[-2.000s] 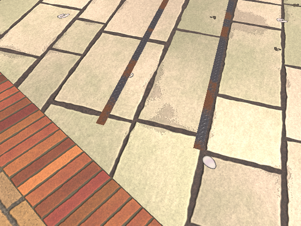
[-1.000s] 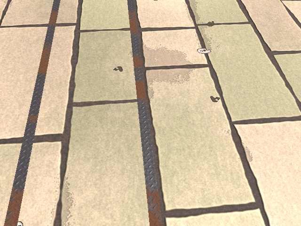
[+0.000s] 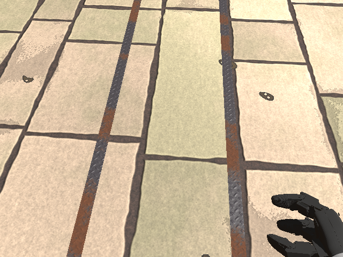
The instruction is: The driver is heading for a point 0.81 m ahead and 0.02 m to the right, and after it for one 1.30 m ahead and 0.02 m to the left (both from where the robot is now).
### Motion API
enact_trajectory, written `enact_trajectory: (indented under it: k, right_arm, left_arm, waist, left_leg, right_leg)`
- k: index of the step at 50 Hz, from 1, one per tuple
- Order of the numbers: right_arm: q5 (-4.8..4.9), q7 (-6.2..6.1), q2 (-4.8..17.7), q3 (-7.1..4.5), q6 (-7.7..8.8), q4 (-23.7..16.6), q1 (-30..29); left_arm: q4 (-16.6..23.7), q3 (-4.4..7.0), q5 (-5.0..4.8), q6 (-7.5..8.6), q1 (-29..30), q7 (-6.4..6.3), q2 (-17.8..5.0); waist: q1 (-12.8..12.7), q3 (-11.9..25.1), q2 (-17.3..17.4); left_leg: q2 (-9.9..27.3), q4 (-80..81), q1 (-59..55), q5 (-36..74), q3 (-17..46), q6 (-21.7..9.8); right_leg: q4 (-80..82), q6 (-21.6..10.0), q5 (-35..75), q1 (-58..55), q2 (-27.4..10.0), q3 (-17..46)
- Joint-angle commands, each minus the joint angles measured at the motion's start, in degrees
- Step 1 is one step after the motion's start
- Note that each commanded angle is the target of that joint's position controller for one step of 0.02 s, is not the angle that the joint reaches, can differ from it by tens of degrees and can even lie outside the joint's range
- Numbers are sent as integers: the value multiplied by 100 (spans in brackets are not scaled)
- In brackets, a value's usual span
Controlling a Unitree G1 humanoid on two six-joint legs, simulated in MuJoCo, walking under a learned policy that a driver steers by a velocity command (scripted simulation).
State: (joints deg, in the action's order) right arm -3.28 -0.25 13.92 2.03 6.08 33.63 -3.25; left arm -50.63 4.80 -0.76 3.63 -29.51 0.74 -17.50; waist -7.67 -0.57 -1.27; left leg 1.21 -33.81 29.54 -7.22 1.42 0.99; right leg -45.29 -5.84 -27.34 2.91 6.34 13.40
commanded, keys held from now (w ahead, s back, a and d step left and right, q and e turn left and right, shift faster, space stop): w+e+shift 0.16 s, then w+shift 0.18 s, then w+q+shift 0.66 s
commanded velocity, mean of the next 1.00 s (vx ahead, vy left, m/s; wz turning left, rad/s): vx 1.00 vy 0.00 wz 0.08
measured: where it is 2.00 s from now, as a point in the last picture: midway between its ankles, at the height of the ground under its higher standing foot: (215, 72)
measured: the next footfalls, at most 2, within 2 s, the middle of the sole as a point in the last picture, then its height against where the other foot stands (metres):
right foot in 0.38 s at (233, 248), level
left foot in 0.84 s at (224, 148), level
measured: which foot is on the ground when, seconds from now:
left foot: down 0.00-0.38, up 0.40-0.82, down 0.84-1.00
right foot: up 0.00-0.36, down 0.38-0.84, up 0.86-1.00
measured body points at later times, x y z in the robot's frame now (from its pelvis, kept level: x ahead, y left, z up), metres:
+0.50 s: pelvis +0.46 -0.07 +0.00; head +0.48 -0.07 +0.45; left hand +0.68 +0.14 -0.10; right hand +0.39 -0.31 -0.13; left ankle +0.31 +0.13 -0.58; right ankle +0.48 -0.12 -0.72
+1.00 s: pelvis +0.93 -0.09 +0.01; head +0.94 -0.10 +0.46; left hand +1.10 +0.15 -0.07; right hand +0.96 -0.39 -0.12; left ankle +0.93 -0.09 -0.71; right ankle +0.91 -0.27 -0.61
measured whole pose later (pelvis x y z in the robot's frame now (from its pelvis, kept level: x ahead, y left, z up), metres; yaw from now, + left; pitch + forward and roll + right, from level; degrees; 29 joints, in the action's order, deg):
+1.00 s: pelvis +0.93 -0.09 +0.01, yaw +9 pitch -1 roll +1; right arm -0.6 0.5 18.5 -4.0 0.9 50.2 24.2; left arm -38.0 -1.8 3.9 5.0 -5.6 -0.1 -12.2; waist 2.6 -2.2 0.4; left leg -13.3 -30.4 14.2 -14.8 -0.2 -11.5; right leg -76.8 1.5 -20.4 30.6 -4.5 6.2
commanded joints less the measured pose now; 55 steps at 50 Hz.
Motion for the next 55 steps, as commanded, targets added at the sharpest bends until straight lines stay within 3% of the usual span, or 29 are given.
enact_trajectory:
  k: [1, 2, 3, 7, 10, 13, 15, 17, 19, 20, 21, 22, 23, 24, 27, 30, 34, 37, 39, 40, 41, 42, 43, 44, 45, 46, 49, 52, 55]
  right_arm:
    - [-45, -144, 1438, -686, -115, 262, 2293]
    - [10, -111, 932, -561, -102, 276, 2004]
    - [-16, -79, 763, -521, -85, 414, 2002]
    - [213, 0, 500, -469, 85, 993, 2398]
    - [201, 14, 580, -471, 176, 1094, 2167]
    - [197, 37, 834, -501, 205, 1221, 2219]
    - [201, 35, 1163, -541, 193, 1369, 2583]
    - [173, -43, 1623, -628, 39, 1412, 2739]
    - [198, -118, 1738, -616, -121, 1409, 2590]
    - [97, -35, 919, -463, -147, 1278, 2976]
    - [447, -12, 748, -404, -97, 979, 3464]
    - [423, -52, 1214, -506, -63, 870, 2525]
    - [433, -15, 1015, -462, -40, 841, 2347]
    - [370, 15, 885, -430, -87, 973, 2367]
    - [240, 179, 593, -422, -435, 1254, 2722]
    - [242, 285, 420, -413, -520, 959, 1757]
    - [315, 420, 285, -317, -420, 654, 896]
    - [267, 493, 398, -315, -418, 606, 776]
    - [276, 445, 742, -424, -473, 843, 1665]
    - [272, 398, 1009, -543, -499, 1093, 2612]
    - [251, 312, 1307, -711, -519, 1465, 3862]
    - [316, 184, 1501, -867, -533, 1601, 4227]
    - [330, 123, 1805, -934, -601, 1569, 3631]
    - [232, 109, 2150, -999, -621, 1269, 3233]
    - [207, 69, 1719, -955, -606, 1105, 2995]
    - [211, 49, 1349, -865, -580, 1178, 2794]
    - [283, 14, 1168, -747, -322, 1154, 2459]
    - [313, 43, 1293, -784, -157, 1094, 2487]
    - [384, 100, 1333, -856, -162, 1138, 2796]
  left_arm:
    - [848, -54, 29, 20, 479, -92, -449]
    - [881, -28, 139, -38, 994, -35, -513]
    - [907, -27, 180, -88, 1250, 39, -452]
    - [1385, -139, 270, -386, 1938, 255, -27]
    - [1834, -249, 302, -373, 2514, 385, -25]
    - [1942, -364, 297, -312, 2968, 490, -51]
    - [1860, -361, 305, -270, 2991, 451, -159]
    - [1611, -261, 363, -224, 2323, 357, -477]
    - [998, -26, 435, -215, 367, 166, -915]
    - [909, 89, 468, -216, 337, 33, -1421]
    - [1155, 151, 442, -208, 404, -17, -1756]
    - [1095, 164, 372, -184, 549, -66, -1421]
    - [909, 82, 355, -101, 803, -94, -1181]
    - [823, 16, 389, -4, 1036, -69, -855]
    - [661, -141, 286, 230, 1167, -39, -320]
    - [459, -148, 170, 390, 1040, 1, -272]
    - [357, -206, 150, 454, 1017, -31, -224]
    - [284, -171, 122, 450, 785, -190, -583]
    - [385, -65, 200, 282, 966, -345, -978]
    - [485, -10, 255, 161, 1229, -387, -1135]
    - [625, 26, 316, 49, 1605, -390, -1215]
    - [590, 4, 318, 5, 1770, -276, -1003]
    - [967, -278, 437, 142, 1717, -163, -7]
    - [1538, -363, 263, 280, 1357, -127, -94]
    - [1528, -386, 337, 412, 1684, -119, -397]
    - [1484, -366, 321, 437, 1831, -98, -521]
    - [1496, -456, 538, 78, 1861, -94, -377]
    - [1935, -544, 462, -42, 2747, -6, -253]
    - [2163, -622, 300, -9, 3386, 44, -61]
  waist:
    - [1271, 1635, 1343]
    - [1296, 859, 739]
    - [1223, 426, 385]
    - [860, -103, 717]
    - [614, -314, 720]
    - [609, -686, 316]
    - [588, -595, 385]
    - [154, 7, 686]
    - [-862, 905, 659]
    - [-260, 1379, -567]
    - [37, 2643, -1296]
    - [-179, 1881, -59]
    - [155, 753, -19]
    - [444, 179, 403]
    - [923, -130, 66]
    - [858, -641, -45]
    - [810, -709, -35]
    - [904, -447, -155]
    - [1459, 150, -534]
    - [1973, 576, -604]
    - [2555, 995, -486]
    - [2654, 840, 228]
    - [1716, 370, 1681]
    - [1349, 1522, 1644]
    - [1361, 961, 424]
    - [1049, 142, -300]
    - [476, -458, -539]
    - [672, -684, -225]
    - [1140, -456, 129]
  left_leg:
    - [2534, 1864, -4855, -4016, 4548, -1092]
    - [2201, 1772, -4137, -3038, 3323, -981]
    - [1963, 1833, -3549, -1807, 2497, -918]
    - [1607, 2129, -2866, 435, 671, -620]
    - [1308, 2541, -2386, 1267, -332, -545]
    - [1030, 3173, -1780, 1916, -1188, -504]
    - [1156, 2949, -2274, 4244, -1320, -579]
    - [1327, 1495, -3010, 6405, -1378, -585]
    - [1222, -1529, -2079, 5781, -1339, -624]
    - [475, -3957, -590, -727, -1094, -587]
    - [-363, -5749, 879, -2233, 202, -548]
    - [-41, -5649, 1392, -1403, 565, -616]
    - [165, -5204, 1454, -1042, 366, -587]
    - [411, -4705, 1192, -902, 359, -563]
    - [677, -4103, 445, -757, 407, -478]
    - [707, -3401, 1134, -87, 138, -472]
    - [383, -1688, 784, 1252, -683, -679]
    - [-184, -738, 34, 1669, -1260, -927]
    - [-596, -727, -869, 1002, -1360, -1067]
    - [-759, -816, -1817, 578, -1265, -1196]
    - [-728, -652, -3028, 67, -866, -1454]
    - [-478, -96, -3714, -183, -290, -1757]
    - [213, -563, -4332, 983, 1316, -2143]
    - [1141, 1004, -5260, -962, 4028, -3130]
    - [1323, 2039, -4639, -2141, 4649, -2833]
    - [1179, 2237, -3550, -2096, 4213, -2501]
    - [416, 2316, -1418, -756, 2833, -2186]
    - [-125, 2611, -532, 179, 2084, -2043]
    - [-360, 2385, -1051, 1461, 1853, -1627]
  right_leg:
    - [-3665, -93, 498, 4420, -569, -765]
    - [-3381, -69, 927, 4479, -766, -881]
    - [-3204, -17, 1041, 4337, -915, -911]
    - [-2890, 66, 1020, 4495, -1267, -1015]
    - [-1998, 62, 1914, 4289, -1220, -1131]
    - [-135, -91, 2815, 3014, -865, -1766]
    - [284, -280, 2824, 2318, -437, -2094]
    - [480, -470, 2003, 1508, -12, -2178]
    - [1273, -717, 1668, -1017, -120, -1594]
    - [1041, -648, 798, -2290, -1570, -24]
    - [2044, -1210, 435, -3294, -3076, 3097]
    - [2522, -997, 544, -2575, -2716, 2507]
    - [2684, -936, 1154, -1500, -2580, 1709]
    - [2862, -775, 1731, -590, -2363, 1093]
    - [3469, -438, 1973, 599, -1992, -124]
    - [3961, -70, 3027, 619, -1649, -1293]
    - [4110, 291, 4886, 443, -1241, -2573]
    - [3706, 509, 7537, -339, -1465, -2842]
    - [2432, 613, 9340, -828, -1692, -2821]
    - [1202, 595, 9721, -670, -1799, -2759]
    - [-575, 520, 9207, -67, -1834, -2606]
    - [-3048, 489, 5173, 908, -1065, -2670]
    - [-5187, 634, -138, 3355, -139, -2203]
    - [-5649, 657, -243, 4644, -165, -939]
    - [-4966, 532, 303, 4858, -536, -687]
    - [-4221, 535, 718, 4624, -812, -726]
    - [-2983, 841, 623, 3570, -1253, -860]
    - [-1239, 1023, 1473, 3025, -1325, -1284]
    - [319, 935, 3047, 2626, -1034, -1453]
